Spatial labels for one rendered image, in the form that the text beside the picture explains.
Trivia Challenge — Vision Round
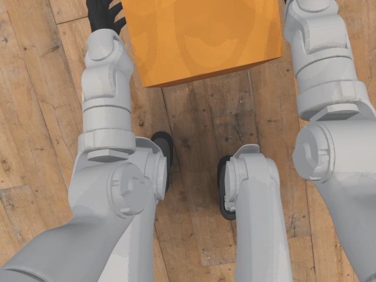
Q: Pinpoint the left robot foot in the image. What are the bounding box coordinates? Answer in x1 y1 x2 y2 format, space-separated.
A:
151 132 173 193

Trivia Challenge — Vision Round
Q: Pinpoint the robot left hand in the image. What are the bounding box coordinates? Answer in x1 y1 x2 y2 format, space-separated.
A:
86 0 126 35

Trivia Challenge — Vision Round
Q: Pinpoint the robot right thigh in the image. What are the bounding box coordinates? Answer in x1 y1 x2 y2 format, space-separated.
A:
224 153 293 282

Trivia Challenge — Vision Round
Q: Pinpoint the robot right upper arm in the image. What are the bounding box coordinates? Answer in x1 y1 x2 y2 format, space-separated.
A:
292 119 376 282

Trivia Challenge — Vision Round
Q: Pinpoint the robot left upper arm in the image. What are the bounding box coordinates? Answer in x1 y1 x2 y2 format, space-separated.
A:
0 160 149 282

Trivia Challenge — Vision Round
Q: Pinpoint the carton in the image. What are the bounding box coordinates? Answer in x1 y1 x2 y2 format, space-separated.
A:
121 0 284 88

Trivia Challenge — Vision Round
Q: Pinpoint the right robot forearm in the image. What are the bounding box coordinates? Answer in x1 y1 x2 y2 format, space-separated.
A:
284 0 376 123

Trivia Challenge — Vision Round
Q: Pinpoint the left robot forearm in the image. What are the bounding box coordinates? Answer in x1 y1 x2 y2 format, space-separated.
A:
68 29 136 193

